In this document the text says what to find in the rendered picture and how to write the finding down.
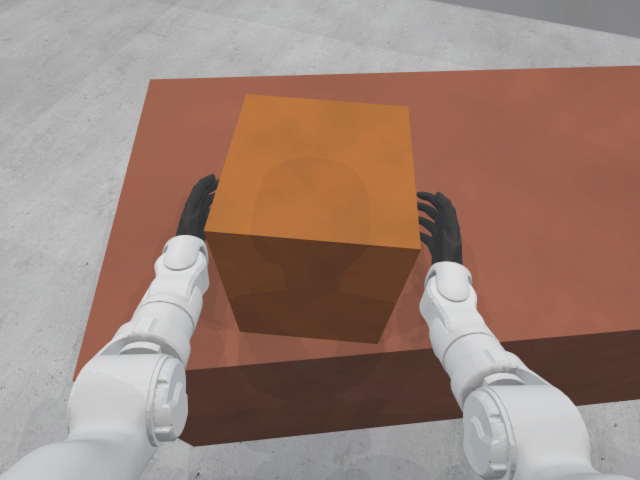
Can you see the robot right forearm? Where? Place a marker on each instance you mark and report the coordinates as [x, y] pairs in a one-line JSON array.
[[469, 352]]

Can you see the robot left upper arm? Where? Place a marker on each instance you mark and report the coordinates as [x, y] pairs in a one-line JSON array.
[[123, 409]]

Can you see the robot right hand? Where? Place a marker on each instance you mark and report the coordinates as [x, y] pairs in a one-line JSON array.
[[445, 243]]

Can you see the robot left hand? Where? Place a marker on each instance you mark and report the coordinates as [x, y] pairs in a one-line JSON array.
[[194, 216]]

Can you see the carton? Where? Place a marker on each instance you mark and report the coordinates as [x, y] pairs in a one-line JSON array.
[[314, 225]]

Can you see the robot right upper arm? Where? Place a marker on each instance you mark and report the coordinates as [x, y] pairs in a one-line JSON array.
[[526, 432]]

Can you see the robot left forearm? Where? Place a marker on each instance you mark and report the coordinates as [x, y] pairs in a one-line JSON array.
[[167, 315]]

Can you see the pedestal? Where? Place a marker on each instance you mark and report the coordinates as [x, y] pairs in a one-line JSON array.
[[543, 168]]

